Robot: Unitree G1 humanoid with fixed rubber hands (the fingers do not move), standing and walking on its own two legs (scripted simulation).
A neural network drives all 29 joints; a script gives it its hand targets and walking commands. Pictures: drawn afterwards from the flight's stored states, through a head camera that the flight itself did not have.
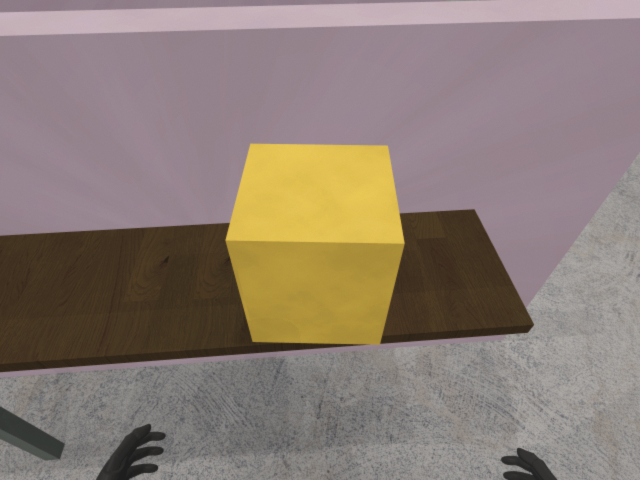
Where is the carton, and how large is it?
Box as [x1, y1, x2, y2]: [225, 144, 404, 344]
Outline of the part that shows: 250,144 225,240 252,341 379,344 404,243 387,146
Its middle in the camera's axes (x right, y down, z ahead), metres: +0.00 +0.02 +0.61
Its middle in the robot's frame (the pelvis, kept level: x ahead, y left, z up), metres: +0.46 +0.02 +0.01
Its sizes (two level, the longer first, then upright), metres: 0.210 0.200 0.250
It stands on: a table, 0.65 m high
